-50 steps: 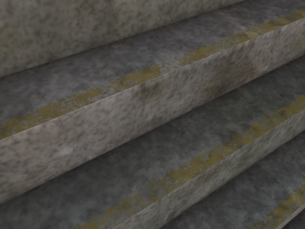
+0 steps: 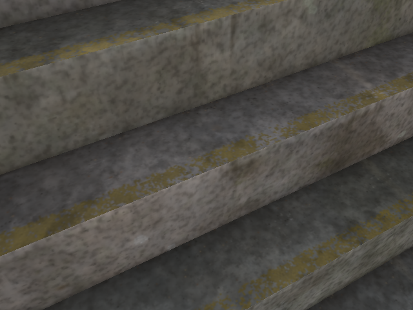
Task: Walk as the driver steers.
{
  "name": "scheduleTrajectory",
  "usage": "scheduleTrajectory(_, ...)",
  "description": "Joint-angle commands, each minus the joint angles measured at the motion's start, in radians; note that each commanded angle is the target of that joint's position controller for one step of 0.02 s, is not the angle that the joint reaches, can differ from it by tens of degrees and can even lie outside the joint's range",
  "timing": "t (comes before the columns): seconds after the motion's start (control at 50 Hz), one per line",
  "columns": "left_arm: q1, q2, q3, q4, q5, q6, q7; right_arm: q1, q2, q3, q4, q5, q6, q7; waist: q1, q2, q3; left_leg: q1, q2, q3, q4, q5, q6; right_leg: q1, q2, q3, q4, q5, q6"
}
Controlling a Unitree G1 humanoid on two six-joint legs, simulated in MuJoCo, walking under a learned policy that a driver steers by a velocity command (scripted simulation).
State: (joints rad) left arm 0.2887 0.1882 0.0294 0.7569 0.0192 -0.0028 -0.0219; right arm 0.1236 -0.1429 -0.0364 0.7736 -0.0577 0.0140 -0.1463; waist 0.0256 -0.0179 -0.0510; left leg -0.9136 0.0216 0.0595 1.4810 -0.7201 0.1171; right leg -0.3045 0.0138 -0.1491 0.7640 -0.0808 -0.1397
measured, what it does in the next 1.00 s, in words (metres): walks ahead: right foot 0.24 m lower, then left foot 0.23 m higher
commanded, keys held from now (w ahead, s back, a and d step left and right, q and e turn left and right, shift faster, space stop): w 1.00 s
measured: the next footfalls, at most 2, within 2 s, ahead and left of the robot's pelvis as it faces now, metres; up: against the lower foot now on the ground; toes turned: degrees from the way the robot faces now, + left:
right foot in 0.04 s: +0.00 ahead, -0.04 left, -0.24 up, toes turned -7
left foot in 0.66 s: +0.17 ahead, +0.10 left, -0.01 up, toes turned +14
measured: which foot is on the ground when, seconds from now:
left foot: down 0.00-0.00, up 0.02-0.64, down 0.66-1.00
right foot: up 0.00-0.02, down 0.04-0.64, up 0.66-1.00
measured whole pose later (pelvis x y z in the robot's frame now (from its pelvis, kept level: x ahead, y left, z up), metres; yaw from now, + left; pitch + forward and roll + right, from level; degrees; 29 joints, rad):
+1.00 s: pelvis +0.16 -0.07 +0.10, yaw +1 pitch +1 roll +4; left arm 0.28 0.11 0.05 0.75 0.04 0.01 -0.02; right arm 0.23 -0.24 -0.09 1.06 -0.06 -0.11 -0.06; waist 0.10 0.03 -0.06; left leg -0.38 0.15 0.22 0.95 -0.60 -0.03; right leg -0.91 -0.09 0.14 1.56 -0.20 -0.07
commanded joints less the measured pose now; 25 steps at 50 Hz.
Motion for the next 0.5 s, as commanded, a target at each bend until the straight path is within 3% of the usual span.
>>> scheduleTrajectory(0.02, 0.162, -0.022, -0.021, 0.126, -0.036, 0.023, 0.024, -0.072, 0.101, 0.022, -0.097, 0.036, 0.008, -0.033, 0.016, -0.113, 0.007, -0.060, -0.204, -0.054, 0.411, 0.086, 0.031, 0.217, -0.170, 0.064, -0.578, 0.436, -0.058)
scheduleTrajectory(0.04, 0.081, 0.003, -0.041, 0.109, 0.029, 0.007, 0.017, -0.065, 0.175, 0.027, -0.112, 0.063, 0.010, 0.000, -0.052, -0.091, -0.031, -0.250, -0.250, -0.146, 0.947, 0.157, -0.011, 0.243, -0.177, 0.168, -0.396, 0.421, 0.041)
scheduleTrajectory(0.06, 0.006, 0.081, -0.046, 0.043, 0.103, -0.011, -0.001, -0.075, 0.240, 0.042, -0.177, 0.081, -0.003, 0.000, -0.144, -0.020, -0.037, -0.412, -0.244, -0.205, 1.311, 0.246, -0.066, 0.250, -0.222, 0.215, -0.220, 0.544, 0.183)
scheduleTrajectory(0.08, 0.078, 0.139, -0.024, 0.046, 0.107, -0.022, -0.013, 0.000, 0.225, 0.055, -0.189, 0.065, -0.035, -0.014, -0.162, 0.026, -0.046, -0.509, -0.216, -0.179, 1.379, 0.302, -0.089, 0.289, -0.310, 0.256, -0.210, 0.620, 0.224)
scheduleTrajectory(0.1, 0.186, 0.163, 0.004, 0.092, 0.067, -0.033, -0.020, -0.032, 0.200, 0.079, -0.222, 0.012, -0.066, -0.013, -0.138, -0.028, -0.019, -0.685, -0.177, -0.119, 1.401, 0.397, -0.081, 0.339, -0.359, 0.365, -0.292, 0.245, 0.172)
scheduleTrajectory(0.12, 0.218, 0.160, 0.024, 0.111, 0.010, -0.054, 0.010, -0.180, 0.125, 0.072, -0.234, -0.025, -0.074, 0.000, -0.051, -0.109, 0.063, -0.806, -0.110, -0.102, 1.369, 0.434, -0.099, 0.336, -0.432, 0.573, -0.520, -0.255, 0.076)
scheduleTrajectory(0.14, 0.183, 0.053, 0.006, 0.132, 0.001, -0.071, 0.030, -0.248, 0.048, 0.053, -0.208, -0.040, -0.065, 0.025, 0.001, -0.010, 0.124, -0.792, -0.074, -0.123, 1.271, 0.552, -0.095, 0.289, -0.370, 0.588, -0.584, -0.479, 0.094)
scheduleTrajectory(0.16, 0.226, 0.030, 0.000, 0.160, 0.008, -0.095, 0.055, -0.277, 0.021, 0.049, -0.204, -0.040, -0.050, 0.067, 0.024, 0.020, 0.177, -0.766, -0.053, -0.153, 1.173, 0.596, -0.081, 0.248, -0.377, 0.663, -0.609, -0.526, 0.078)
scheduleTrajectory(0.18, 0.244, 0.025, -0.002, 0.191, 0.016, -0.103, 0.061, -0.293, 0.028, 0.051, -0.197, -0.029, -0.030, 0.096, 0.026, 0.056, 0.213, -0.754, -0.047, -0.133, 1.129, 0.610, -0.070, 0.230, -0.363, 0.638, -0.604, -0.501, 0.095)
scheduleTrajectory(0.2, 0.252, 0.028, -0.005, 0.211, 0.020, -0.107, 0.062, -0.279, 0.055, 0.056, -0.178, -0.009, -0.010, 0.106, 0.021, 0.085, 0.225, -0.714, -0.048, -0.106, 1.105, 0.608, -0.059, 0.187, -0.343, 0.576, -0.588, -0.487, 0.097)
scheduleTrajectory(0.22, 0.254, 0.033, -0.003, 0.235, 0.029, -0.111, 0.057, -0.241, 0.077, 0.061, -0.150, 0.018, 0.011, 0.106, 0.017, 0.074, 0.232, -0.696, -0.048, -0.069, 1.087, 0.605, -0.041, 0.160, -0.310, 0.508, -0.572, -0.455, 0.115)
scheduleTrajectory(0.24, 0.278, 0.004, -0.014, 0.271, 0.019, -0.110, 0.052, -0.231, 0.105, 0.070, -0.126, 0.040, 0.022, 0.101, 0.021, 0.056, 0.237, -0.679, -0.045, -0.047, 1.082, 0.609, -0.023, 0.135, -0.280, 0.453, -0.556, -0.415, 0.127)
scheduleTrajectory(0.3, 0.314, -0.018, -0.018, 0.337, 0.025, -0.101, 0.035, -0.287, 0.151, 0.097, -0.142, 0.057, 0.033, 0.083, 0.042, -0.039, 0.213, -0.630, -0.023, 0.051, 0.972, 0.585, 0.000, 0.109, -0.224, 0.353, -0.576, -0.359, 0.140)
scheduleTrajectory(0.32, 0.337, -0.024, -0.019, 0.354, 0.029, -0.105, 0.037, -0.301, 0.151, 0.101, -0.141, 0.052, 0.035, 0.080, 0.050, -0.040, 0.211, -0.609, -0.020, 0.068, 0.929, 0.583, 0.005, 0.112, -0.214, 0.346, -0.586, -0.308, 0.132)
scheduleTrajectory(0.36, 0.353, -0.004, -0.012, 0.385, 0.013, -0.105, 0.052, -0.320, 0.165, 0.112, -0.140, 0.052, 0.032, 0.081, 0.045, -0.023, 0.170, -0.617, -0.006, 0.072, 0.908, 0.564, 0.009, 0.169, -0.232, 0.360, -0.601, -0.270, 0.091)
scheduleTrajectory(0.38, 0.389, 0.000, -0.008, 0.407, 0.006, -0.102, 0.073, -0.331, 0.183, 0.119, -0.141, 0.054, 0.030, 0.080, 0.040, -0.030, 0.161, -0.653, 0.016, 0.044, 0.918, 0.499, 0.017, 0.240, -0.278, 0.386, -0.632, -0.213, 0.076)
scheduleTrajectory(0.4, 0.414, 0.001, -0.007, 0.421, 0.006, -0.099, 0.081, -0.325, 0.181, 0.123, -0.132, 0.051, 0.029, 0.080, 0.037, -0.006, 0.142, -0.685, 0.018, 0.047, 0.920, 0.486, 0.018, 0.310, -0.278, 0.370, -0.617, -0.175, 0.073)
scheduleTrajectory(0.44, 0.429, -0.017, -0.001, 0.441, 0.000, -0.093, 0.088, -0.393, 0.188, 0.132, -0.134, 0.054, 0.029, 0.103, 0.034, 0.007, 0.125, -0.676, 0.013, 0.071, 0.867, 0.451, 0.033, 0.337, -0.254, 0.313, -0.618, -0.101, 0.079)
scheduleTrajectory(0.46, 0.438, 0.003, 0.006, 0.438, -0.012, -0.083, 0.090, -0.408, 0.183, 0.139, -0.124, 0.062, 0.031, 0.100, 0.047, -0.034, 0.105, -0.592, 0.005, 0.146, 0.775, 0.372, 0.032, 0.335, -0.254, 0.272, -0.694, 0.002, 0.059)
scheduleTrajectory(0.48, 0.443, -0.029, 0.000, 0.444, -0.014, -0.078, 0.094, -0.439, 0.170, 0.140, -0.122, 0.065, 0.025, 0.102, 0.059, -0.032, 0.120, -0.505, 0.008, 0.163, 0.658, 0.336, 0.035, 0.307, -0.238, 0.242, -0.712, 0.125, 0.051)
scheduleTrajectory(0.5, 0.425, -0.071, -0.014, 0.470, -0.022, -0.062, 0.099, -0.426, 0.179, 0.153, -0.111, 0.099, 0.014, 0.096, 0.030, -0.065, 0.124, -0.349, -0.007, 0.184, 0.516, 0.324, 0.061, 0.254, -0.219, 0.144, -0.711, 0.430, 0.058)
Keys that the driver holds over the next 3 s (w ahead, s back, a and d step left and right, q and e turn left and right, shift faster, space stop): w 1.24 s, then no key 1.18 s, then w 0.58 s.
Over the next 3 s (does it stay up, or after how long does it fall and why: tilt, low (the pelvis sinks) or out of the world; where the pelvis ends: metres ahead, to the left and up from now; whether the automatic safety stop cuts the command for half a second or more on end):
stays up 0.26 -0.29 0.10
